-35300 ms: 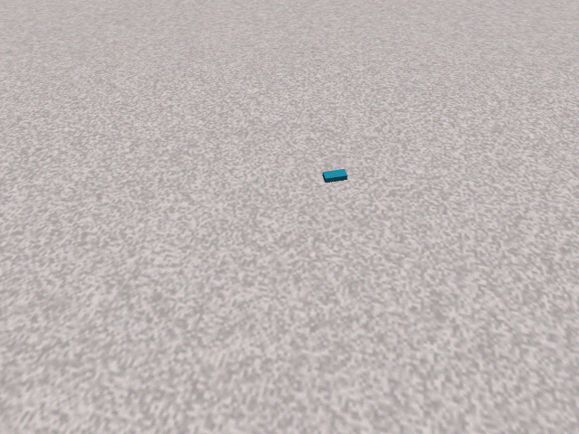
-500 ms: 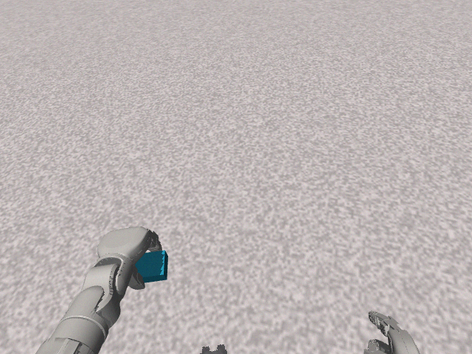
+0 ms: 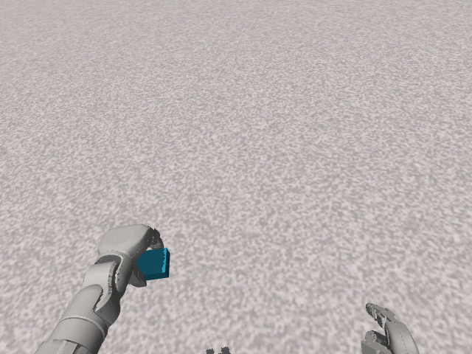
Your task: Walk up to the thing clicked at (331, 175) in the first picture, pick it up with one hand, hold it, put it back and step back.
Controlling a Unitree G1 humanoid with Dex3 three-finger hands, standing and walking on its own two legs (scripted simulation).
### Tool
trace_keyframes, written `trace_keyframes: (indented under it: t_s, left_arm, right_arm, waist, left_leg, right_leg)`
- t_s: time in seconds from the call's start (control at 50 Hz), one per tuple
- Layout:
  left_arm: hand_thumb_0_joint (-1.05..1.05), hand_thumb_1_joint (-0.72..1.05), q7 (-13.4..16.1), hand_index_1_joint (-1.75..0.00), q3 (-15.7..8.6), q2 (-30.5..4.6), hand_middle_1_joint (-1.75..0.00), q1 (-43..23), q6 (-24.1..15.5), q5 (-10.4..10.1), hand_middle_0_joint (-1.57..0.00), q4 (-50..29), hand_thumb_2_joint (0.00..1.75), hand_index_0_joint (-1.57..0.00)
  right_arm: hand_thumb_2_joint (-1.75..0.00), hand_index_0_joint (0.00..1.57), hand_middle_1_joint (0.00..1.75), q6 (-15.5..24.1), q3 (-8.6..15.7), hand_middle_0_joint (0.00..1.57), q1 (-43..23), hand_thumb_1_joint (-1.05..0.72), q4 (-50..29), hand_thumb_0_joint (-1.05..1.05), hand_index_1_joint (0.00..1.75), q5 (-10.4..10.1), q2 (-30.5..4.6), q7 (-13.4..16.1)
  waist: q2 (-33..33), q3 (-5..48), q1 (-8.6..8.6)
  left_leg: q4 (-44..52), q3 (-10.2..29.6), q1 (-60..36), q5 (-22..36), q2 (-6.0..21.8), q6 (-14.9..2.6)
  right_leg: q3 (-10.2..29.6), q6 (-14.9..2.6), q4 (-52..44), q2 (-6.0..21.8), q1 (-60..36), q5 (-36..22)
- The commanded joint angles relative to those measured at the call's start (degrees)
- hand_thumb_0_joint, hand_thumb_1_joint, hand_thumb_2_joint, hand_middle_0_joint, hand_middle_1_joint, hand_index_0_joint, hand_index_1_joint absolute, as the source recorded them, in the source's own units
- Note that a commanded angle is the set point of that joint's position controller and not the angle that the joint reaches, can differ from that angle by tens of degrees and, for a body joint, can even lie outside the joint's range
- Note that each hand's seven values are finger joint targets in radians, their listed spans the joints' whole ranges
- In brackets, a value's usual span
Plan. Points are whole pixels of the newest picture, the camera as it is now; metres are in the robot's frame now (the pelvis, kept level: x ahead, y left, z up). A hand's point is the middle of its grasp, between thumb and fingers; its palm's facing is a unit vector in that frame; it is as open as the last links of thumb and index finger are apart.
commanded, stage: hold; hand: left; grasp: from above
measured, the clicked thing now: (139, 266) +0.31 +0.22 -0.07
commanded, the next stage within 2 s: crouch in 0.56 s
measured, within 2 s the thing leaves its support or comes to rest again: neither
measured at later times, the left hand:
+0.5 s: hand (131, 259) +0.30 +0.23 -0.03, palm faces -0.44 -0.08 -0.89, open 8.0 cm
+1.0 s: hand (139, 277) +0.29 +0.23 -0.09, palm faces -0.49 -0.03 -0.87, open 8.0 cm
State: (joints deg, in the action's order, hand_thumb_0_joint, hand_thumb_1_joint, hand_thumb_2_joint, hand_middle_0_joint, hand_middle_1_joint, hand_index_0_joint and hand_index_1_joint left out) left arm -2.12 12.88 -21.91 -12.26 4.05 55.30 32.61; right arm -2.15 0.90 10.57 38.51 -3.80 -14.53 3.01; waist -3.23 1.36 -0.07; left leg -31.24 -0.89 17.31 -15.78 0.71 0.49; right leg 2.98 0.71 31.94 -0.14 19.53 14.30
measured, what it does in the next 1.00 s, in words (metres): stands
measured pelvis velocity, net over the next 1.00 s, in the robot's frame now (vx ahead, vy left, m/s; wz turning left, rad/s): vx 0.00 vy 0.00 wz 0.02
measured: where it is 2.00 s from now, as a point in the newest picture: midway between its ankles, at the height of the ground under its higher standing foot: outside the picture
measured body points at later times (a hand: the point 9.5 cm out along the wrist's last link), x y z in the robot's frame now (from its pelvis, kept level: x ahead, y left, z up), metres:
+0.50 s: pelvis +0.01 +0.00 +0.00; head +0.03 -0.02 +0.45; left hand +0.32 +0.23 +0.02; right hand +0.16 -0.25 -0.11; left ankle +0.01 +0.13 -0.73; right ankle +0.03 -0.13 -0.73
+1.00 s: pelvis +0.00 +0.00 -0.01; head +0.04 +0.00 +0.44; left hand +0.31 +0.23 -0.04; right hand +0.14 -0.26 -0.12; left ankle +0.01 +0.13 -0.73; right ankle +0.03 -0.13 -0.73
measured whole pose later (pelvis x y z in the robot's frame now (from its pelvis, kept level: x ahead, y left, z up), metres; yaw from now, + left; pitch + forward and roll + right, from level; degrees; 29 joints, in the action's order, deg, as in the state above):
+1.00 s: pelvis +0.00 +0.00 -0.01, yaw +1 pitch +6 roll +0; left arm 7.1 12.0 -21.3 -18.4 -1.4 60.9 48.8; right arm -4.0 1.8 10.8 37.8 -2.3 -14.4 1.6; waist -0.4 1.3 1.5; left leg -37.1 0.3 25.9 -17.6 0.4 0.4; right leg 1.9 0.7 36.9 0.1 27.3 16.0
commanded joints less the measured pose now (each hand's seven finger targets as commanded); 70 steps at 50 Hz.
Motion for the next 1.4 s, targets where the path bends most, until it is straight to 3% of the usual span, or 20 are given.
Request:
trace_keyframes:
  t_s: [0.0, 0.14, 0.18, 0.26, 0.32, 0.36, 0.44, 0.52, 0.56, 0.64, 0.66, 0.78, 0.88, 1.02, 1.1, 1.14, 1.22, 1.26, 1.3, 1.38]
  left_arm:
    - [0.00, 0.81, 1.79, -0.32, -7.19, -13.08, -0.35, -18.00, -0.53, 0.58, -1.14, -11.20, 0.35, -1.17]
    - [0.00, 0.79, 1.52, -0.31, -5.67, -11.28, -0.34, -17.65, -0.85, 1.15, -1.12, -11.39, 0.34, -1.15]
    - [0.00, 0.78, 1.88, -0.29, -7.55, -13.67, -0.31, -18.82, -1.11, 1.55, -1.12, -11.84, 0.31, -1.15]
    - [0.00, 0.80, 2.16, -0.30, -5.63, -11.13, -0.33, -18.66, -1.35, 1.25, -1.13, -9.73, 0.32, -1.16]
    - [0.00, 0.80, 2.71, -0.30, -7.12, -12.57, -0.32, -18.30, -1.57, 1.33, -1.13, -10.41, 0.33, -1.16]
    - [0.00, 0.81, 2.69, -0.32, -5.86, -11.83, -0.34, -20.49, -1.64, 1.18, -1.15, -10.98, 0.37, -1.17]
    - [0.00, 0.81, 2.80, -0.30, -6.43, -11.84, -0.33, -16.74, -1.77, 1.00, -1.13, -9.22, 0.34, -1.16]
    - [0.00, 0.83, 2.86, -0.31, -6.48, -12.69, -0.32, -19.54, -1.76, 1.55, -1.18, -10.07, 0.39, -1.20]
    - [0.00, 0.80, 2.79, -0.32, -5.43, -11.31, -0.33, -19.33, -1.93, 1.30, -1.16, -9.81, 0.40, -1.17]
    - [0.00, 0.85, 3.20, -0.33, -6.80, -12.57, -0.38, -19.86, -2.08, 1.27, -1.15, -9.33, 0.33, -1.20]
    - [0.00, 0.77, 3.31, -0.29, -6.35, -11.94, -0.31, -18.89, -2.06, 1.42, -1.07, -9.34, 0.33, -1.12]
    - [0.00, 0.81, 5.06, -0.24, -5.44, -9.98, -0.25, -15.95, -2.66, 2.16, -1.17, -3.14, 0.34, -1.18]
    - [0.00, 0.78, 9.88, -0.20, -5.33, -9.18, -0.21, -19.44, -4.71, 4.78, -1.16, 5.58, 0.30, -1.17]
    - [0.00, 0.72, 19.26, -0.23, -6.72, -10.96, -0.24, -33.73, -8.00, 10.07, -1.11, 12.72, 0.31, -1.13]
    - [0.00, 0.79, 23.09, -0.27, -6.89, -10.11, -0.31, -36.93, -7.41, 11.94, -1.13, 20.02, 0.29, -1.16]
    - [0.00, 0.79, 24.05, -0.27, -8.05, -12.89, -0.29, -41.32, -7.10, 12.19, -1.14, 21.82, 0.32, -1.17]
    - [0.00, 0.77, 25.16, -0.27, -8.49, -12.65, -0.30, -43.25, -6.07, 11.27, -1.12, 27.52, 0.31, -1.15]
    - [0.00, 0.74, 25.62, -0.27, -9.81, -14.84, -0.30, -46.52, -5.55, 10.81, -1.10, 26.96, 0.29, -1.13]
    - [0.00, 0.72, 25.53, -0.26, -9.93, -14.62, -0.29, -47.03, -4.93, 9.50, -1.07, 27.78, 0.26, -1.11]
    - [0.00, 0.69, 24.71, -0.24, -10.60, -16.40, -0.27, -50.52, -4.67, 9.56, -1.07, 29.30, 0.28, -1.10]
  right_arm:
    - [-0.90, 0.20, 0.30, 2.45, 2.34, 0.20, -5.81, -0.90, -8.30, 0.00, 0.30, -0.16, -6.78, 0.26]
    - [-0.90, 0.20, 0.30, 2.03, 2.59, 0.20, -4.91, -0.90, -8.03, 0.00, 0.30, -0.19, -6.74, 0.28]
    - [-0.90, 0.20, 0.30, 1.78, 2.77, 0.20, -4.48, -0.90, -7.71, 0.00, 0.30, -0.20, -6.96, 0.33]
    - [-0.90, 0.20, 0.30, 1.62, 2.84, 0.20, -4.20, -0.89, -7.82, 0.00, 0.30, -0.19, -6.84, 0.19]
    - [-0.90, 0.20, 0.30, 1.36, 3.15, 0.20, -4.18, -0.89, -7.90, 0.00, 0.30, -0.24, -6.91, 0.14]
    - [-0.90, 0.20, 0.30, 1.39, 3.09, 0.20, -4.17, -0.89, -7.93, 0.00, 0.30, -0.21, -7.00, 0.07]
    - [-0.90, 0.20, 0.30, 1.11, 3.28, 0.20, -4.01, -0.89, -7.95, 0.00, 0.30, -0.30, -7.03, 0.08]
    - [-0.90, 0.20, 0.30, 0.72, 3.36, 0.20, -3.70, -0.90, -7.97, 0.00, 0.30, -0.25, -7.27, 0.04]
    - [-0.90, 0.20, 0.30, 0.67, 3.40, 0.20, -3.53, -0.90, -7.81, 0.00, 0.30, -0.19, -7.08, 0.03]
    - [-0.91, 0.20, 0.30, 0.47, 3.55, 0.20, -3.43, -0.91, -7.67, 0.00, 0.30, -0.15, -7.38, 0.07]
    - [-0.89, 0.20, 0.30, 0.47, 3.51, 0.20, -3.37, -0.87, -7.77, 0.00, 0.30, -0.04, -7.24, 0.01]
    - [-0.90, 0.20, 0.30, -0.07, 3.39, 0.20, -2.68, -0.88, -7.78, 0.00, 0.30, -0.02, -7.34, -0.21]
    - [-0.90, 0.20, 0.30, -0.44, 3.53, 0.20, -1.39, -0.88, -6.38, 0.00, 0.30, 0.95, -7.42, -0.69]
    - [-0.90, 0.20, 0.30, 0.40, 5.17, 0.20, 3.33, -0.89, -4.02, 0.00, 0.30, 3.16, -8.41, -2.20]
    - [-0.90, 0.20, 0.30, 0.89, 5.79, 0.20, 5.44, -0.89, -3.27, 0.00, 0.30, 3.63, -9.22, -2.49]
    - [-0.90, 0.20, 0.30, 1.36, 5.83, 0.20, 6.36, -0.89, -2.25, 0.00, 0.30, 4.03, -9.58, -2.23]
    - [-0.89, 0.20, 0.30, 2.78, 6.08, 0.20, 7.52, -0.89, -1.37, 0.00, 0.30, 4.84, -9.91, -1.67]
    - [-0.89, 0.20, 0.30, 3.29, 6.25, 0.20, 8.39, -0.88, -1.50, 0.00, 0.30, 5.03, -10.39, -1.26]
    - [-0.89, 0.20, 0.30, 3.72, 6.09, 0.20, 8.24, -0.89, -1.55, 0.00, 0.30, 5.31, -10.47, -1.15]
    - [-0.89, 0.20, 0.30, 4.31, 5.90, 0.20, 8.52, -0.88, -0.47, 0.00, 0.30, 5.70, -10.30, -0.98]
  waist:
    - [3.09, 12.67, -0.49]
    - [2.59, 14.04, -0.04]
    - [1.72, 14.51, -0.48]
    - [1.64, 13.41, 0.16]
    - [1.12, 14.62, -0.74]
    - [1.47, 14.56, -0.25]
    - [1.34, 13.63, -0.59]
    - [2.14, 14.05, -0.13]
    - [1.96, 13.90, 0.14]
    - [0.97, 14.22, -0.36]
    - [1.83, 14.47, -0.60]
    - [5.31, 10.05, 0.39]
    - [6.70, 7.89, 2.21]
    - [0.92, 21.72, 4.12]
    - [-0.09, 27.22, 5.36]
    - [-1.00, 30.06, 5.75]
    - [-1.65, 33.60, 6.95]
    - [-3.06, 37.85, 6.92]
    - [-3.92, 38.91, 7.19]
    - [-3.61, 41.27, 9.07]
  left_leg:
    - [4.28, -0.84, -5.67, 9.37, -2.04, -1.56]
    - [4.51, -0.71, -7.62, 13.86, -1.80, -1.41]
    - [4.61, -0.93, -8.03, 14.89, -1.88, -1.40]
    - [5.05, -0.82, -8.21, 14.95, -1.59, -1.18]
    - [5.11, -1.10, -8.85, 15.83, -1.90, -1.23]
    - [5.40, -0.74, -9.05, 15.80, -1.65, -1.13]
    - [5.73, -0.66, -8.61, 15.92, -1.53, -1.03]
    - [5.47, -0.88, -9.11, 16.93, -1.76, -1.28]
    - [5.70, -0.78, -9.52, 16.92, -1.65, -1.23]
    - [5.97, -0.83, -9.95, 17.26, -1.58, -0.98]
    - [5.84, -0.61, -9.78, 17.60, -1.45, -1.01]
    - [5.38, -0.71, -6.61, 14.43, -1.64, -1.33]
    - [0.75, -0.52, -0.22, 9.95, -2.05, -1.41]
    - [-20.20, -0.41, 17.17, 6.70, -2.00, -0.65]
    - [-28.92, -0.47, 27.69, 2.74, -1.97, -0.99]
    - [-32.57, -0.04, 31.85, 1.13, -1.92, -1.10]
    - [-38.78, 1.82, 41.43, -5.10, -1.59, -0.92]
    - [-41.07, 2.29, 43.76, -8.32, -1.52, -0.73]
    - [-42.47, 3.40, 46.10, -10.61, -1.26, -0.32]
    - [-48.78, 2.71, 53.29, -13.39, -1.48, -1.10]
  right_leg:
    - [-1.31, -0.61, -6.21, -1.41, -5.11, -6.71]
    - [-1.78, -0.94, -5.64, -1.71, -6.29, -11.21]
    - [-1.77, -1.06, -5.91, -1.61, -6.97, -12.06]
    - [-2.10, -1.28, -5.93, -1.86, -6.28, -11.72]
    - [-1.94, -1.26, -6.27, -1.60, -7.68, -12.81]
    - [-2.14, -1.29, -6.28, -1.78, -7.48, -12.60]
    - [-2.39, -1.43, -6.39, -1.83, -7.64, -12.44]
    - [-2.21, -1.29, -6.76, -1.60, -7.99, -13.94]
    - [-2.36, -1.33, -6.78, -1.66, -7.73, -13.89]
    - [-2.46, -1.51, -6.76, -1.67, -8.14, -13.73]
    - [-2.64, -1.44, -6.74, -1.74, -8.35, -13.97]
    - [-2.62, -1.23, -6.92, -1.52, -5.86, -11.36]
    - [-2.68, -1.21, -3.25, -1.16, 0.84, -7.75]
    - [-2.10, -1.88, 16.32, -1.09, 18.88, -5.63]
    - [-2.80, -1.93, 24.41, -1.36, 28.80, -2.00]
    - [-3.37, -1.99, 28.23, -1.58, 32.98, -0.32]
    - [-4.18, -2.42, 36.28, -1.44, 42.60, 4.82]
    - [-4.44, -2.56, 39.33, -1.31, 45.08, 7.27]
    - [-4.99, -2.88, 42.66, -0.99, 49.01, 9.60]
    - [-4.98, -2.86, 47.31, -1.18, 53.73, 11.71]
